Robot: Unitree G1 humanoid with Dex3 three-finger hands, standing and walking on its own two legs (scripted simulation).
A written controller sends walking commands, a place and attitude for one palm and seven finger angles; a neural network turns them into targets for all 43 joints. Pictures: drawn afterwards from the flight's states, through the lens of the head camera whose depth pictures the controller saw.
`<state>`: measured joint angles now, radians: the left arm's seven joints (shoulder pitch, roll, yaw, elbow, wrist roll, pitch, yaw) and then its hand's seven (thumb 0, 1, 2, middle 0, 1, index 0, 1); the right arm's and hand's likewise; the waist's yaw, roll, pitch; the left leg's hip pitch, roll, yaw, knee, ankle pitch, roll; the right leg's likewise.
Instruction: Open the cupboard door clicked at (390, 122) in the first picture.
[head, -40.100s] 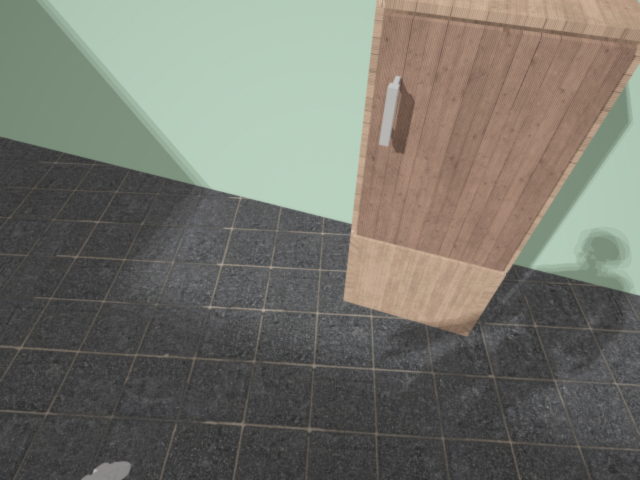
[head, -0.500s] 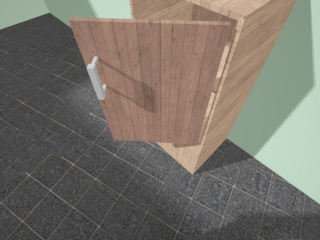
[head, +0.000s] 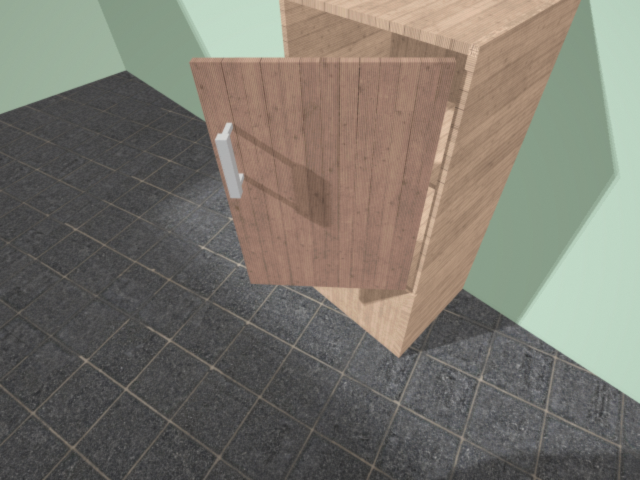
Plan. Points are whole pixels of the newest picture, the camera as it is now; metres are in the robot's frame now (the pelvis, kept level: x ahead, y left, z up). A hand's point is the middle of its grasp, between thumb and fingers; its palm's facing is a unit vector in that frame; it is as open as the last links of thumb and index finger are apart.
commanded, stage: come to a stop and stand still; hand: left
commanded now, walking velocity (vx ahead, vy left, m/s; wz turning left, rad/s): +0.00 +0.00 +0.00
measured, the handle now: (232, 161) +0.63 +0.20 +0.05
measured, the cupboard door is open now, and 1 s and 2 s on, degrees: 41 41 41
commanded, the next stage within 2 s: look again from close up in 0.78 s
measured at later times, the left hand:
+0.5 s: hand out of the picture +0.02 +0.20 -0.17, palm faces +0.01 -0.98 -0.21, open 7.4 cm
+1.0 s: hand out of the picture +0.00 +0.24 -0.17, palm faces +0.05 -0.97 -0.24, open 7.4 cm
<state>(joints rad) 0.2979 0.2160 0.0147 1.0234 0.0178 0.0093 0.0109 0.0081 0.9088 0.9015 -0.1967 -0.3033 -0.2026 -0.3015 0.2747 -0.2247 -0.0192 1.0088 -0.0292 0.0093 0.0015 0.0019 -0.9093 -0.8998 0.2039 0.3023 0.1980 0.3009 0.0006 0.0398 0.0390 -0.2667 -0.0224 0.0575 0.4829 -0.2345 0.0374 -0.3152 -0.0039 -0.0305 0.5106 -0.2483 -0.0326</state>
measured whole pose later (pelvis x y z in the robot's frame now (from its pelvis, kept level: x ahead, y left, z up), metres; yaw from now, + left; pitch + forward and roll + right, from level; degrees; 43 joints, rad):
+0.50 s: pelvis -0.03 +0.01 +0.00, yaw +0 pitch -3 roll +0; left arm 0.22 0.21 0.02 1.03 0.02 0.02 0.00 0.01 0.91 0.90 -0.20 -0.30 -0.20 -0.30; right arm 0.27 -0.21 -0.03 1.06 -0.03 0.00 -0.01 0.00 -0.91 -0.90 0.20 0.30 0.20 0.30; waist -0.01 -0.01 0.04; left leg -0.31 -0.03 0.04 0.51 -0.25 0.05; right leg -0.36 0.01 -0.01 0.55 -0.32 -0.02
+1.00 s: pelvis -0.04 +0.03 +0.00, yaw +2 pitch -2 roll +1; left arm 0.22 0.25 0.02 1.05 0.02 0.00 0.00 0.01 0.91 0.90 -0.20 -0.30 -0.20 -0.30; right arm 0.25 -0.22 -0.01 1.07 -0.02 -0.01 -0.01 0.00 -0.91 -0.90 0.20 0.30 0.20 0.30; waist 0.02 -0.03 0.05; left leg -0.18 -0.05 0.00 0.47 -0.27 0.04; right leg -0.30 -0.02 0.02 0.46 -0.14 0.01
